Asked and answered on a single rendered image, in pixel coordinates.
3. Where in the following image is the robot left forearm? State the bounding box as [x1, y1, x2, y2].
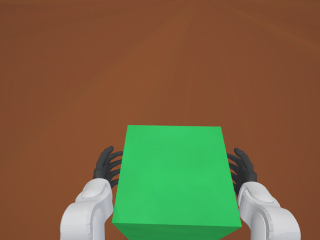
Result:
[60, 178, 114, 240]

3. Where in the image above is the right robot hand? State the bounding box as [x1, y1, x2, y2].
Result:
[226, 147, 257, 197]

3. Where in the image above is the robot right forearm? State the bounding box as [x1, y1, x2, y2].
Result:
[237, 181, 301, 240]

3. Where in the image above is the left robot hand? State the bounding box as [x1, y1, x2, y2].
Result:
[93, 146, 123, 189]

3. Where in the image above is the carton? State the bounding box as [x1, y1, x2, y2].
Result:
[112, 125, 242, 240]

